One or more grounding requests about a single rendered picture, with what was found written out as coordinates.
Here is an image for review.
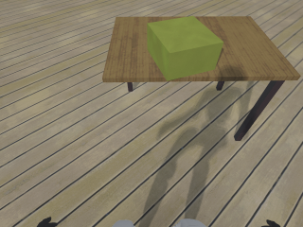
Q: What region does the table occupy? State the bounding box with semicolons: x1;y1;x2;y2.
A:
102;16;301;141

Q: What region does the carton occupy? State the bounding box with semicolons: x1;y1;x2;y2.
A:
147;16;223;81

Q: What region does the robot left hand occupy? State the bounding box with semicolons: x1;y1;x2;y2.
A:
37;217;58;227

